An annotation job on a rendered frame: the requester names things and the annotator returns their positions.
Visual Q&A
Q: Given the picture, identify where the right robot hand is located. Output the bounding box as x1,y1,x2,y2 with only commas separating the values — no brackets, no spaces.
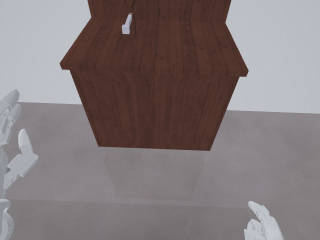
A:
244,201,284,240

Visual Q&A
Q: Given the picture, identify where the left robot hand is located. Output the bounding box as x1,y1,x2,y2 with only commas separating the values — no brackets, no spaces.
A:
0,89,39,199

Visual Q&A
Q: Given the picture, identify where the tap lever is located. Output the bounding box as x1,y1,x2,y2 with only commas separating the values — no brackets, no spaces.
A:
122,13,132,34

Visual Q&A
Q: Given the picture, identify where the robot left forearm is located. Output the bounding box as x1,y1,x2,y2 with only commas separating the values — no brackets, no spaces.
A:
0,199,14,240

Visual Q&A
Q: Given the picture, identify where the counter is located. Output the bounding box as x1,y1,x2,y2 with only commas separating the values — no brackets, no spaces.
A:
59,0,249,151

